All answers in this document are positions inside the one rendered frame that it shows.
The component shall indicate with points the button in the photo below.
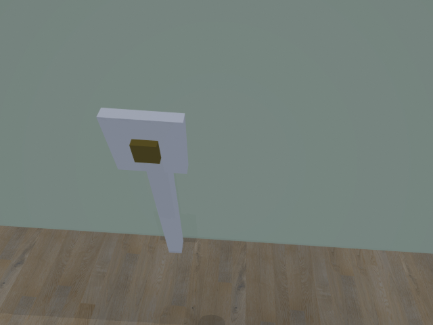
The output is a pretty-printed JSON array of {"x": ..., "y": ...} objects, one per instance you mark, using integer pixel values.
[{"x": 145, "y": 151}]

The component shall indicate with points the panel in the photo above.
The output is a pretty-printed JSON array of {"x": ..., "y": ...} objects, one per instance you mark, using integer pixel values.
[{"x": 119, "y": 126}]

